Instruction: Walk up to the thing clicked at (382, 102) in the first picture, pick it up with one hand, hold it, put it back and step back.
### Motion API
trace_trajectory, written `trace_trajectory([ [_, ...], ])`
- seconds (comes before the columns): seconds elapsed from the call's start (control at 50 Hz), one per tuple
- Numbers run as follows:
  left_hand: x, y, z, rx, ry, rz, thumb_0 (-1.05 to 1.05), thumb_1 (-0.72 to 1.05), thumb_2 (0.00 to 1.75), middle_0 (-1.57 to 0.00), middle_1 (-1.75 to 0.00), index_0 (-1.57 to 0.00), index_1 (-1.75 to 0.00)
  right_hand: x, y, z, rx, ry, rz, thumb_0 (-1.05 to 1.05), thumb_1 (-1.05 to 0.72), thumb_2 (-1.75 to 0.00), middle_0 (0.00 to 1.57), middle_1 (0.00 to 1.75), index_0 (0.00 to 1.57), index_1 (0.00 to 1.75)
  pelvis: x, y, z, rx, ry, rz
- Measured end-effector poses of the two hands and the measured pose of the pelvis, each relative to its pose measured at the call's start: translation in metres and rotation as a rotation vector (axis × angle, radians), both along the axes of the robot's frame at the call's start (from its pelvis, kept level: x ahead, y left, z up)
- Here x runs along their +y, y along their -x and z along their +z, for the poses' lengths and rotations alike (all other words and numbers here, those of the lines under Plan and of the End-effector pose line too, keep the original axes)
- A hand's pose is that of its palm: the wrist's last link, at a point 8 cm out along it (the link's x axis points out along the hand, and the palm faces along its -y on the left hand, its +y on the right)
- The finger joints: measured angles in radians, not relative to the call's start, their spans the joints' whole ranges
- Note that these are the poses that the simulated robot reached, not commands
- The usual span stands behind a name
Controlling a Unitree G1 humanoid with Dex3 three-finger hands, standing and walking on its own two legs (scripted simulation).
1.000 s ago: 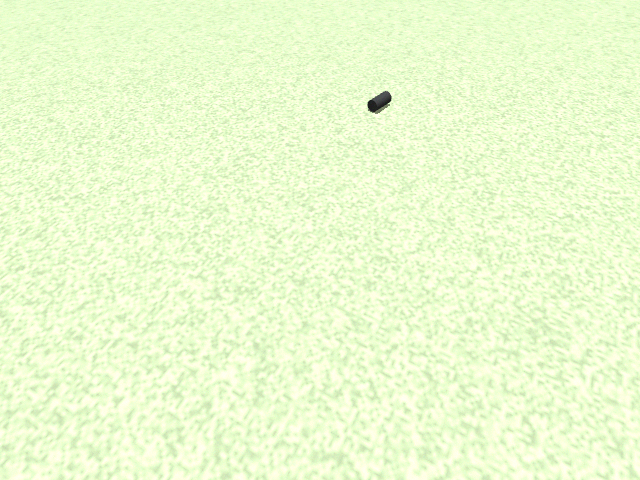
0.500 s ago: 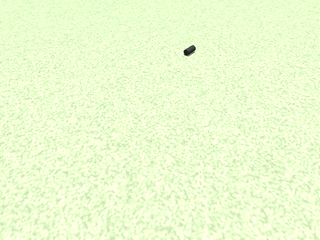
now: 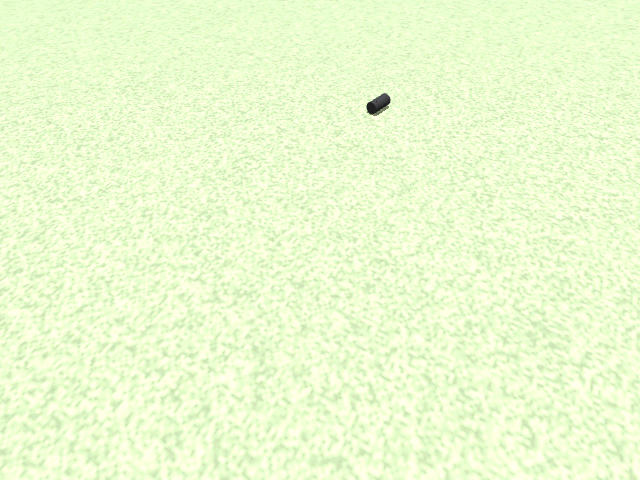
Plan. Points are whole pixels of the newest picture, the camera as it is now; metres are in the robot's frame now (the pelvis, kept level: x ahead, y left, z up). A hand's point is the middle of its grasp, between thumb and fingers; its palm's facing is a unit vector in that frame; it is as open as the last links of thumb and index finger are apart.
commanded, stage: stand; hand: left
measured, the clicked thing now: (378, 103) +2.19 -0.30 -0.75
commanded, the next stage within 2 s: walk up in 0.12 s
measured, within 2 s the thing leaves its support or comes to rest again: neither
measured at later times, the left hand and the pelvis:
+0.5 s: hand out of the picture +0.11 +0.37 -0.18, palm faces +0.25 -0.91 -0.32, open 7.4 cm; pelvis +0.08 +0.04 -0.03, yaw +13 degrees
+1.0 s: hand (167, 360) +0.32 +0.28 -0.14, palm faces +0.45 -0.83 -0.33, open 7.3 cm; pelvis +0.35 -0.02 -0.02, yaw +26 degrees
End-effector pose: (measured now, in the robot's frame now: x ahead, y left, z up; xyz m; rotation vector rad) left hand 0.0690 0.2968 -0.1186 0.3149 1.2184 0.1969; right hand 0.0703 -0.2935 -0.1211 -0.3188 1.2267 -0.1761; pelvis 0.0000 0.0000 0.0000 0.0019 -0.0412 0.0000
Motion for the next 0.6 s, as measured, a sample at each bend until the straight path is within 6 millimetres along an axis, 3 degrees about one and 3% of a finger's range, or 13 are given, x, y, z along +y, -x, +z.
trace_trajectory([
  [0.14, 0.001, 0.002, 0.000, 0.001, 0.011, 0.011, 0.00, 0.91, 0.90, -0.20, -0.30, -0.21, -0.30, -0.001, 0.003, 0.000, 0.004, -0.003, -0.003, 0.01, -0.91, -0.89, 0.20, 0.30, 0.20, 0.30, 0.000, -0.001, 0.000, 0.007, 0.002, 0.010],
  [0.24, 0.024, -0.004, 0.006, -0.143, 0.035, 0.093, 0.00, 0.90, 0.90, -0.21, -0.30, -0.21, -0.30, -0.017, -0.007, 0.012, 0.048, 0.061, 0.105, 0.01, -0.90, -0.89, 0.20, 0.30, 0.21, 0.30, 0.001, -0.010, -0.005, 0.030, 0.008, 0.123],
  [0.34, 0.066, 0.009, 0.001, -0.178, 0.017, 0.214, 0.00, 0.90, 0.90, -0.21, -0.30, -0.21, -0.30, -0.024, -0.063, 0.039, 0.026, 0.152, 0.206, 0.01, -0.90, -0.89, 0.20, 0.30, 0.21, 0.30, 0.015, -0.032, -0.010, 0.014, 0.014, 0.197],
  [0.44, 0.110, 0.001, -0.027, -0.121, -0.019, 0.253, 0.01, 0.91, 0.90, -0.20, -0.30, -0.21, -0.30, -0.028, -0.122, 0.053, -0.155, 0.280, 0.218, 0.01, -0.90, -0.89, 0.20, 0.30, 0.21, 0.30, 0.038, -0.064, -0.037, -0.014, -0.007, 0.220],
  [0.5, 0.112, -0.023, -0.027, -0.127, 0.006, 0.242, 0.01, 0.91, 0.90, -0.20, -0.30, -0.20, -0.30, -0.022, -0.137, 0.059, -0.165, 0.295, 0.200, 0.01, -0.90, -0.89, 0.20, 0.30, 0.20, 0.30, 0.041, -0.081, -0.033, -0.021, -0.031, 0.233],
  [0.6, 0.096, -0.058, -0.016, -0.162, 0.085, 0.250, 0.01, 0.91, 0.90, -0.20, -0.30, -0.20, -0.30, -0.003, -0.169, 0.064, -0.125, 0.256, 0.257, 0.01, -0.90, -0.89, 0.20, 0.30, 0.20, 0.30, 0.042, -0.120, -0.015, -0.020, -0.022, 0.274],
])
